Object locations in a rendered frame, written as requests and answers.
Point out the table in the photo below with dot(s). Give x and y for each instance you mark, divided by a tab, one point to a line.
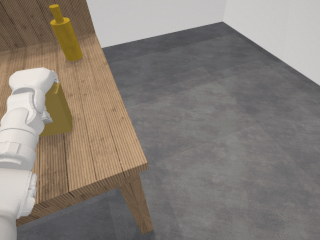
102	152

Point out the robot left upper arm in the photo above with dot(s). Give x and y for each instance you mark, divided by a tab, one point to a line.
17	198

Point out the left robot forearm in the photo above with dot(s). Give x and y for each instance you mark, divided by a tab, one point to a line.
20	128

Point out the left robot hand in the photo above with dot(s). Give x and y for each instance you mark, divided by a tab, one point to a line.
41	78

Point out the sponge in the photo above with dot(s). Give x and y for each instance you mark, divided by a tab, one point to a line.
58	109

